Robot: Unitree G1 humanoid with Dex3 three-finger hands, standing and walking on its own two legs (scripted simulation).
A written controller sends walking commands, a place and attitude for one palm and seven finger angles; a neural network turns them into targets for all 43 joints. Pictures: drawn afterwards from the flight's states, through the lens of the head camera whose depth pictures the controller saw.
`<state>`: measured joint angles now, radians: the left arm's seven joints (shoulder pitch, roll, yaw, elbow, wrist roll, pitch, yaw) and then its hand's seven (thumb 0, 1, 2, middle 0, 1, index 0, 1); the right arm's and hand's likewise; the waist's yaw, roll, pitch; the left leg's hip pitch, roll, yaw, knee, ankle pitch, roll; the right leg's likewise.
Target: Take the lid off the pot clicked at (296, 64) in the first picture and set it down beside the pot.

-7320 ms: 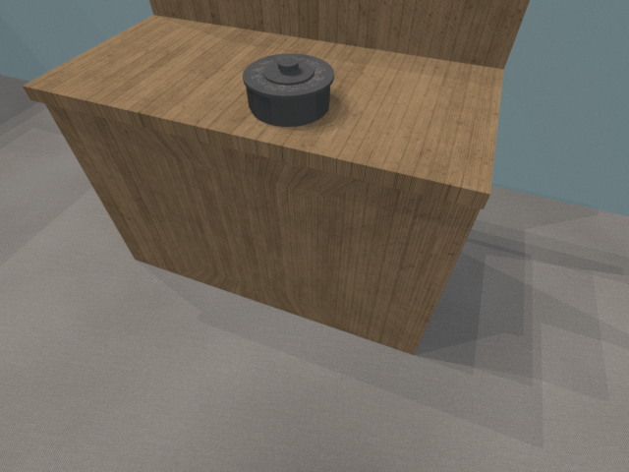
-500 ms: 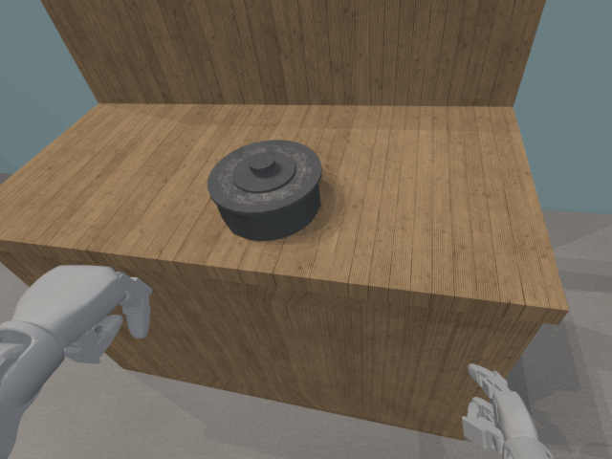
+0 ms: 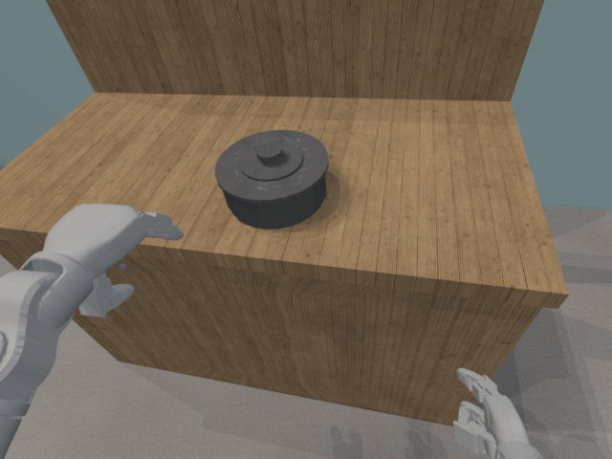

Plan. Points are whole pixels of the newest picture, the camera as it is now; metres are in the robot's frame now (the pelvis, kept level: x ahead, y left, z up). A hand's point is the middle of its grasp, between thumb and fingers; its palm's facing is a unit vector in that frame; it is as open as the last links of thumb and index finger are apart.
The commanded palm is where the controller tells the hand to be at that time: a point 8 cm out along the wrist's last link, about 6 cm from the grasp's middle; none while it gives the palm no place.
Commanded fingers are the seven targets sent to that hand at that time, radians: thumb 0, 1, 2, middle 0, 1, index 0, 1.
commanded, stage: reach forward and open the fingers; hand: left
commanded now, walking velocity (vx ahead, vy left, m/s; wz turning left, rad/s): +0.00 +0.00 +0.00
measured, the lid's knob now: (269, 152) +0.58 +0.14 +0.09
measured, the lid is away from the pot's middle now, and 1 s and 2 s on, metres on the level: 0.00 0.00 0.00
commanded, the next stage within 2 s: move the open hand above the knob in 0.10 s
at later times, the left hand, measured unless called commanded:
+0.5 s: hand (156, 224) +0.35 +0.23 +0.15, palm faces -0.20 -0.01 -0.98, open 10.5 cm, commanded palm +0.33 +0.21 +0.23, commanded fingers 0.00 -0.36 1.48 -0.81 -0.08 -0.81 -0.08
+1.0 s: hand (213, 181) +0.43 +0.18 +0.16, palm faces -0.25 +0.00 -0.97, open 10.5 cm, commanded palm +0.42 +0.18 +0.23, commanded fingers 0.00 -0.36 1.48 -0.81 -0.08 -0.81 -0.08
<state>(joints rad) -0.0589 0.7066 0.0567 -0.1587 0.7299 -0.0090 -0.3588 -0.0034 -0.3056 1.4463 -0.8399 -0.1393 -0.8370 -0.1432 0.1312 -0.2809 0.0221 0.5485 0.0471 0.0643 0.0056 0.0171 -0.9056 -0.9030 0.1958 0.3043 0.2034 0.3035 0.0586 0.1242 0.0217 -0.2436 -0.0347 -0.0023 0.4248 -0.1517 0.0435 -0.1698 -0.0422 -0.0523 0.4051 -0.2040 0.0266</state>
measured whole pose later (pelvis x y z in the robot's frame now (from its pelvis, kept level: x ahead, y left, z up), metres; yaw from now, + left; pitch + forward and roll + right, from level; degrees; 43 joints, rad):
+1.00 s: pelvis +0.03 -0.02 +0.00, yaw +0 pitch +2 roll +0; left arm -0.63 0.60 -0.17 0.30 0.82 0.14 -0.47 0.00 -0.35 1.48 -0.82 -0.08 -0.82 -0.09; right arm 0.15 -0.31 0.01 0.58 0.07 0.13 0.02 0.02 -0.91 -0.90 0.19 0.30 0.20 0.30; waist -0.01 0.11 0.01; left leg -0.28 -0.03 -0.01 0.46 -0.21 0.02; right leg -0.22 -0.04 -0.06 0.47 -0.28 0.01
